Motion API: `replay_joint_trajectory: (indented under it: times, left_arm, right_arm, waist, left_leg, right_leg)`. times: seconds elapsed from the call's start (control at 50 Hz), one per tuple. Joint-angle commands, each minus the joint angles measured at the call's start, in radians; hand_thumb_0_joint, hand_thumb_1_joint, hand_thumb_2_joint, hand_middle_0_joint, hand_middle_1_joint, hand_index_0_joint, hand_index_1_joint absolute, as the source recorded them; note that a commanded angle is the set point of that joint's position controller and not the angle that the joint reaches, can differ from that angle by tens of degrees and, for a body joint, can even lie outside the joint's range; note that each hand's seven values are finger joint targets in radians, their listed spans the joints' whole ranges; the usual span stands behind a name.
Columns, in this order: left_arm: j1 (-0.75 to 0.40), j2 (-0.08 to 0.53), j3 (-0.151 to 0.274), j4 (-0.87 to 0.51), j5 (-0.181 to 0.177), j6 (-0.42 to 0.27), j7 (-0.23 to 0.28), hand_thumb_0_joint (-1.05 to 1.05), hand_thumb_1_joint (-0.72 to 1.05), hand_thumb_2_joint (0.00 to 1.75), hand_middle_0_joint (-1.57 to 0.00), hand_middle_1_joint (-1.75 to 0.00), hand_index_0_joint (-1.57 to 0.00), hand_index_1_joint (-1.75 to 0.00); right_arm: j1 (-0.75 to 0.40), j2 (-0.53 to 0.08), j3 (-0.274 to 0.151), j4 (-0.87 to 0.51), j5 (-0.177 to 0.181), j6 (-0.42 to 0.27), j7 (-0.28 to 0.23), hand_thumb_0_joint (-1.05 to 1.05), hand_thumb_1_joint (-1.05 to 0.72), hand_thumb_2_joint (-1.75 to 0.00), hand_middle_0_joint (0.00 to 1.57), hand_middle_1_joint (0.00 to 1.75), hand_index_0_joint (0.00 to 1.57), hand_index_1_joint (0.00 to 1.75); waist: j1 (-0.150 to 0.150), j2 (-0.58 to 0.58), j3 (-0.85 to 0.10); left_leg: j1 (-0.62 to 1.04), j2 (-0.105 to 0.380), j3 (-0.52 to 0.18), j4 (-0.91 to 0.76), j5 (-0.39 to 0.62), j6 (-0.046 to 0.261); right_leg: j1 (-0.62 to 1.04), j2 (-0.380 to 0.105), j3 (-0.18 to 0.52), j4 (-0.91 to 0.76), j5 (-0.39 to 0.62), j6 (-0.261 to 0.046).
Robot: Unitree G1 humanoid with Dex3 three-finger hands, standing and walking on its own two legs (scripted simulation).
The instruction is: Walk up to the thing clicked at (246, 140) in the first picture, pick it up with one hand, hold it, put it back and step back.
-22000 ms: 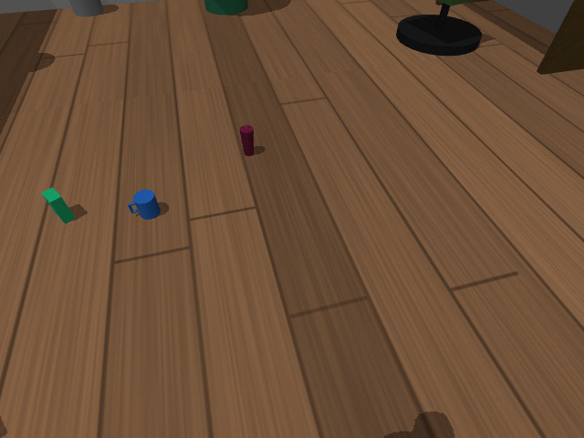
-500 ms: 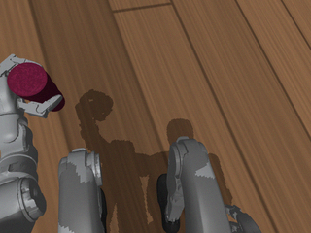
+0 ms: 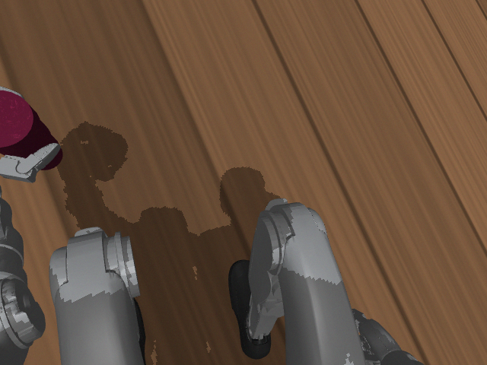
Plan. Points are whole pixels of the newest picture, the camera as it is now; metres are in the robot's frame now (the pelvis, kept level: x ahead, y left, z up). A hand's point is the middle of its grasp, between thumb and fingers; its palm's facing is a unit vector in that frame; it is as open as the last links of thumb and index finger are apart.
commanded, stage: crouch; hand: left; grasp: from the side
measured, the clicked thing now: (25, 139) +0.46 +0.26 -0.10
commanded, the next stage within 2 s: lower in 0.16 s
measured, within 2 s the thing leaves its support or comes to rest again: rests again in 1.86 s
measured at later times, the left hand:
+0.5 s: hand (27, 145) +0.46 +0.26 -0.13, palm faces +0.25 -0.97 -0.03, open 9.7 cm
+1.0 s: hand (40, 151) +0.47 +0.26 -0.18, palm faces +0.26 -0.96 -0.04, open 9.7 cm
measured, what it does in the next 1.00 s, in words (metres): stands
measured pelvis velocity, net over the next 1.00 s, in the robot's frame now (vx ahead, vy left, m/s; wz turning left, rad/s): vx -0.01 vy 0.01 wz -0.09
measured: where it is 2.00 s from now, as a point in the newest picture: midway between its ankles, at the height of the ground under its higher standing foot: (194, 345)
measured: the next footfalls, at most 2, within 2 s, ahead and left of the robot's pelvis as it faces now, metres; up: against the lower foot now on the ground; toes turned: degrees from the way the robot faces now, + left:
none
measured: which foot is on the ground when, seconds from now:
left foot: down 0.00-1.00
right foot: down 0.00-1.00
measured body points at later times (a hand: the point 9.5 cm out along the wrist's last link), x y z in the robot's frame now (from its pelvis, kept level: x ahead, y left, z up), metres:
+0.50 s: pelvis +0.00 +0.00 -0.01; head +0.24 +0.11 +0.35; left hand +0.45 +0.31 -0.13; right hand +0.10 -0.27 -0.09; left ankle +0.08 +0.13 -0.28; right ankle +0.12 -0.12 -0.28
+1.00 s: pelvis -0.01 +0.01 -0.02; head +0.25 +0.15 +0.32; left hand +0.45 +0.31 -0.18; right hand +0.11 -0.26 -0.08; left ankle +0.08 +0.13 -0.28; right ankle +0.12 -0.12 -0.28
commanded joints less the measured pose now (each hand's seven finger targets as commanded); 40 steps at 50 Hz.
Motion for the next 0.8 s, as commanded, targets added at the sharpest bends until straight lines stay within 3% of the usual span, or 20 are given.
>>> replay_joint_trajectory:
  times: [0.0, 0.14, 0.2, 0.24, 0.26, 0.28, 0.34, 0.4, 0.5, 0.56, 0.62, 0.64, 0.68, 0.74, 0.78]
  left_arm:
    - [-0.293, 0.232, 0.020, -0.211, -0.018, -0.092, 0.007, 0.00, 0.15, 1.29, -1.28, -1.42, -1.29, -1.43]
    - [-0.289, 0.235, 0.005, -0.221, -0.018, -0.104, 0.025, 0.00, 0.18, 1.30, -1.31, -1.44, -1.32, -1.44]
    - [-0.311, 0.244, -0.001, -0.223, -0.019, -0.114, 0.034, 0.00, 0.18, 1.32, -1.31, -1.44, -1.32, -1.45]
    - [-0.275, 0.250, 0.007, -0.205, -0.019, -0.118, 0.038, 0.00, 0.17, 1.30, -1.32, -1.44, -1.32, -1.45]
    - [-0.283, 0.254, 0.009, -0.215, -0.022, -0.122, 0.039, 0.00, 0.12, 1.28, -1.32, -1.47, -1.34, -1.47]
    - [-0.292, 0.240, -0.010, -0.183, -0.020, -0.122, 0.038, 0.00, 0.11, 1.28, -1.33, -1.47, -1.34, -1.47]
    - [-0.272, 0.235, -0.003, -0.100, -0.031, -0.136, 0.053, 0.00, 0.08, 1.27, -1.33, -1.47, -1.35, -1.47]
    - [-0.284, 0.272, 0.007, -0.084, -0.036, -0.167, 0.056, 0.00, 0.08, 1.27, -1.33, -1.47, -1.35, -1.47]
    - [-0.314, 0.291, -0.013, -0.041, -0.036, -0.206, 0.055, 0.00, 0.11, 1.26, -1.32, -1.46, -1.34, -1.45]
    - [-0.300, 0.325, -0.002, -0.032, -0.035, -0.225, 0.061, 0.00, 0.07, 1.25, -1.29, -1.43, -1.31, -1.43]
    - [-0.292, 0.324, -0.012, -0.025, -0.026, -0.237, 0.066, 0.00, 0.11, 1.26, -1.28, -1.43, -1.30, -1.43]
    - [-0.300, 0.359, -0.003, -0.024, -0.018, -0.240, 0.074, 0.00, 0.09, 1.24, -1.28, -1.42, -1.29, -1.42]
    - [-0.291, 0.343, -0.020, -0.019, -0.015, -0.244, 0.082, 0.00, 0.11, 1.25, -1.26, -1.41, -1.27, -1.41]
    - [-0.288, 0.388, 0.003, -0.017, -0.012, -0.253, 0.108, 0.00, 0.06, 1.24, -1.26, -1.41, -1.27, -1.41]
    - [-0.288, 0.377, -0.005, 0.000, -0.013, -0.260, 0.121, 0.00, 0.09, 1.24, -1.24, -1.40, -1.26, -1.40]
  right_arm:
    - [0.130, -0.281, -0.070, -0.029, -0.010, 0.000, -0.014, 0.00, -0.92, -0.91, 0.20, 0.30, 0.20, 0.30]
    - [0.129, -0.298, -0.045, -0.036, -0.025, 0.010, -0.005, 0.00, -0.92, -0.91, 0.20, 0.30, 0.20, 0.30]
    - [0.113, -0.299, -0.035, -0.038, -0.030, 0.012, -0.004, 0.00, -0.91, -0.91, 0.20, 0.30, 0.20, 0.30]
    - [0.100, -0.301, -0.028, -0.045, -0.033, 0.014, -0.002, 0.00, -0.92, -0.91, 0.20, 0.30, 0.20, 0.30]
    - [0.106, -0.302, -0.024, -0.047, -0.036, 0.015, -0.002, 0.00, -0.92, -0.91, 0.20, 0.30, 0.20, 0.30]
    - [0.099, -0.305, -0.020, -0.046, -0.037, 0.018, -0.002, 0.00, -0.92, -0.91, 0.20, 0.30, 0.20, 0.30]
    - [0.086, -0.310, 0.005, -0.051, -0.042, 0.016, 0.003, 0.00, -0.92, -0.91, 0.20, 0.30, 0.20, 0.30]
    - [0.067, -0.318, 0.027, -0.063, -0.054, 0.014, 0.003, 0.00, -0.92, -0.91, 0.20, 0.30, 0.20, 0.30]
    - [0.020, -0.337, 0.062, -0.080, -0.072, 0.007, 0.003, 0.00, -0.91, -0.91, 0.20, 0.30, 0.20, 0.30]
    - [0.003, -0.343, 0.079, -0.086, -0.085, 0.007, 0.002, 0.00, -0.92, -0.91, 0.20, 0.30, 0.20, 0.30]
    - [-0.010, -0.361, 0.096, -0.084, -0.098, 0.012, 0.003, 0.00, -0.92, -0.91, 0.20, 0.30, 0.20, 0.30]
    - [-0.014, -0.368, 0.099, -0.085, -0.101, 0.016, 0.001, 0.00, -0.92, -0.91, 0.20, 0.30, 0.20, 0.30]
    - [-0.017, -0.363, 0.112, -0.082, -0.109, 0.019, 0.001, 0.00, -0.92, -0.91, 0.20, 0.30, 0.20, 0.30]
    - [-0.027, -0.365, 0.130, -0.085, -0.120, 0.026, 0.001, 0.00, -0.92, -0.91, 0.20, 0.30, 0.20, 0.30]
    - [-0.036, -0.366, 0.141, -0.088, -0.126, 0.028, 0.002, 0.00, -0.92, -0.91, 0.20, 0.30, 0.20, 0.30]
  waist:
    - [-0.015, 0.343, -0.681]
    - [-0.044, 0.374, -0.676]
    - [-0.058, 0.361, -0.635]
    - [-0.047, 0.350, -0.629]
    - [-0.052, 0.354, -0.649]
    - [-0.069, 0.356, -0.611]
    - [-0.089, 0.300, -0.561]
    - [-0.094, 0.273, -0.559]
    - [-0.124, 0.312, -0.516]
    - [-0.114, 0.328, -0.529]
    - [-0.126, 0.410, -0.510]
    - [-0.122, 0.422, -0.509]
    - [-0.138, 0.410, -0.502]
    - [-0.135, 0.413, -0.501]
    - [-0.148, 0.386, -0.495]
  left_leg:
    - [0.461, 0.000, 0.060, -0.298, 0.163, 0.002]
    - [0.483, 0.004, 0.039, -0.278, 0.206, -0.004]
    - [0.436, 0.003, 0.041, -0.265, 0.168, 0.002]
    - [0.440, 0.004, 0.036, -0.264, 0.163, 0.001]
    - [0.458, 0.004, 0.039, -0.257, 0.187, 0.001]
    - [0.434, 0.004, 0.033, -0.260, 0.157, 0.001]
    - [0.385, 0.004, 0.024, -0.243, 0.121, 0.007]
    - [0.368, 0.004, 0.021, -0.223, 0.116, 0.014]
    - [0.402, 0.013, -0.002, -0.220, 0.111, 0.005]
    - [0.422, 0.016, -0.003, -0.207, 0.137, 0.001]
    - [0.512, 0.027, -0.038, -0.233, 0.185, -0.021]
    - [0.516, 0.028, -0.041, -0.234, 0.179, -0.023]
    - [0.505, 0.028, -0.040, -0.215, 0.214, -0.019]
    - [0.495, 0.029, -0.038, -0.201, 0.228, -0.016]
    - [0.481, 0.030, -0.045, -0.191, 0.220, -0.012]
  right_leg:
    - [0.347, 0.043, -0.082, -0.182, 0.171, -0.054]
    - [0.367, 0.042, -0.097, -0.163, 0.210, -0.053]
    - [0.371, 0.045, -0.097, -0.173, 0.187, -0.050]
    - [0.365, 0.046, -0.101, -0.168, 0.181, -0.050]
    - [0.386, 0.048, -0.101, -0.173, 0.203, -0.048]
    - [0.359, 0.046, -0.105, -0.170, 0.179, -0.049]
    - [0.372, 0.052, -0.115, -0.177, 0.160, -0.044]
    - [0.407, 0.057, -0.118, -0.183, 0.161, -0.036]
    - [0.377, 0.062, -0.138, -0.167, 0.159, -0.038]
    - [0.404, 0.065, -0.141, -0.163, 0.182, -0.036]
    - [0.369, 0.059, -0.164, -0.134, 0.213, -0.041]
    - [0.363, 0.062, -0.166, -0.133, 0.204, -0.043]
    - [0.394, 0.065, -0.167, -0.134, 0.241, -0.038]
    - [0.426, 0.070, -0.168, -0.138, 0.255, -0.035]
    - [0.437, 0.073, -0.172, -0.140, 0.259, -0.032]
